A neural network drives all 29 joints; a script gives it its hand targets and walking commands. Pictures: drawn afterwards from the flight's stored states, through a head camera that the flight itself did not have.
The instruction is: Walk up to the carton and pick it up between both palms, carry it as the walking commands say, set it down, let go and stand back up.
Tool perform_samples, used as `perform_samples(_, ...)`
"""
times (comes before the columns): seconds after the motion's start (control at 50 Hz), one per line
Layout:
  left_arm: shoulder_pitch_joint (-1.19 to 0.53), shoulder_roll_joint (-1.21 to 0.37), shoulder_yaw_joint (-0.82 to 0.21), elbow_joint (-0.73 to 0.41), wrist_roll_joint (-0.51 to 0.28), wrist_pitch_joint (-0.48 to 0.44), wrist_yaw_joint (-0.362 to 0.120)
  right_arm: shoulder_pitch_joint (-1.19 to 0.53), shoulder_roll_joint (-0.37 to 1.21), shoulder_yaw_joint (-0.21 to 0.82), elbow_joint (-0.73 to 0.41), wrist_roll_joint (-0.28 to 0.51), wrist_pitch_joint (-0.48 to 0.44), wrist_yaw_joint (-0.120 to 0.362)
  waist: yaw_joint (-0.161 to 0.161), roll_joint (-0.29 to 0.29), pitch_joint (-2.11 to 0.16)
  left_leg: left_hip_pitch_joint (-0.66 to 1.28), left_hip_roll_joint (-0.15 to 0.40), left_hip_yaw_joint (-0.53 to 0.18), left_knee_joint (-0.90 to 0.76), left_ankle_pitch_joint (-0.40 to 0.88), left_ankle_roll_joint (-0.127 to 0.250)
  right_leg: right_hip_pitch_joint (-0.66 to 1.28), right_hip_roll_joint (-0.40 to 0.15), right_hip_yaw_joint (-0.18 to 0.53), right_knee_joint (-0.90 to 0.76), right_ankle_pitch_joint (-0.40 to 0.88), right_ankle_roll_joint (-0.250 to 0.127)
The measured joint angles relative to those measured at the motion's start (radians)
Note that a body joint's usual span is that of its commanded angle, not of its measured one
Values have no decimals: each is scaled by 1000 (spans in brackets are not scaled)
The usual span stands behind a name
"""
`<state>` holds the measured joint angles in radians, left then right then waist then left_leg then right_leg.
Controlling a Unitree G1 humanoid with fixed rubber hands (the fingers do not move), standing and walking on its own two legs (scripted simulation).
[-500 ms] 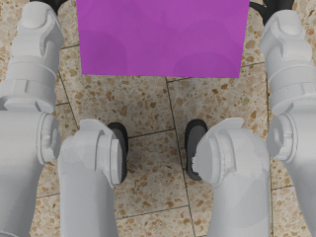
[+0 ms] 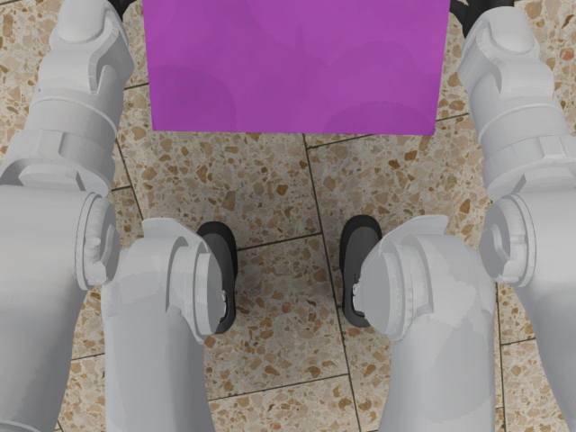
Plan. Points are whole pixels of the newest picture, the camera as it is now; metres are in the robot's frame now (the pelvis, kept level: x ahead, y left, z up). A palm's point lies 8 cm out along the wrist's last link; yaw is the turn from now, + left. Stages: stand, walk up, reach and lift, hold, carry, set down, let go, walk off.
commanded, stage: reach and lift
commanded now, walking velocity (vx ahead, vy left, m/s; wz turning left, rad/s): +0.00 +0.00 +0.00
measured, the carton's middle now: (292, 28) +0.53 -0.01 -0.24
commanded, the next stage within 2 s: none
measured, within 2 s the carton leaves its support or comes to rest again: leaves its support in 1.06 s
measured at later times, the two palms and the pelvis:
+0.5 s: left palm out of the picture +0.54 +0.17 -0.17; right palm (468, 9) +0.53 -0.19 -0.18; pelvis +0.00 +0.00 +0.01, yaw +0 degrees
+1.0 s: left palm out of the picture +0.54 +0.17 -0.17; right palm (470, 7) +0.53 -0.19 -0.18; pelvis +0.00 +0.00 +0.00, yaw +0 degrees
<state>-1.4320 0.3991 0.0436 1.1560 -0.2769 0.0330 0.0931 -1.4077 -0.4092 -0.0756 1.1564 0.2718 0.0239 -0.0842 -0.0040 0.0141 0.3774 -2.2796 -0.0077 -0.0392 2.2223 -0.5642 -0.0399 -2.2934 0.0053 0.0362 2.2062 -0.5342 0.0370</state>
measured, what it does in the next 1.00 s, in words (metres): stands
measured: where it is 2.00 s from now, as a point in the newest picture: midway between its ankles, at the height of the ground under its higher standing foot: (288, 291)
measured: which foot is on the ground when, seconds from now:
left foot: down 0.00-1.00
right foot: down 0.00-1.00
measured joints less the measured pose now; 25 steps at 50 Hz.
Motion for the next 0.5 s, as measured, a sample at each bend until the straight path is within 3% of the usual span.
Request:
perform_samples(0.24,-14,-28,-9,10,4,-17,19,-20,42,20,17,-10,-13,-36,2,-2,-13,-2,-2,-1,-25,2,-6,-6,1,-1,-22,2,-5)
perform_samples(0.5,-47,-22,-71,38,-49,-33,15,-36,16,87,39,45,-36,-42,7,-3,-7,-6,-12,-6,-42,15,-5,-4,3,-1,-42,12,0)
